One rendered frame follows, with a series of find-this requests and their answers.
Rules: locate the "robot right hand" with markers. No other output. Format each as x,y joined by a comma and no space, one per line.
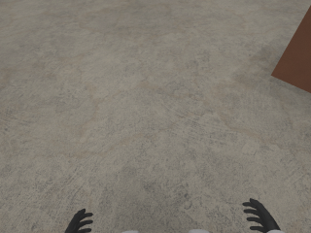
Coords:
265,218

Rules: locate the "pedestal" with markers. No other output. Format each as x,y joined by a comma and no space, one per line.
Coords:
294,66

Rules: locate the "robot left hand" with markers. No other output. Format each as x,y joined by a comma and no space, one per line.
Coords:
75,224

